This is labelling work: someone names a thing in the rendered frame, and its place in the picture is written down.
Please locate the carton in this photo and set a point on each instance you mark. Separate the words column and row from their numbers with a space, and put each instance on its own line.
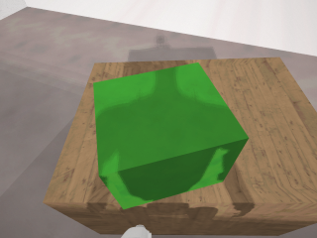
column 162, row 133

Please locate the left robot thigh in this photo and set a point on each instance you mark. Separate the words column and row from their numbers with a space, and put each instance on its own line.
column 137, row 232

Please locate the pedestal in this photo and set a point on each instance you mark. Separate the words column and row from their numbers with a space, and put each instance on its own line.
column 270, row 190

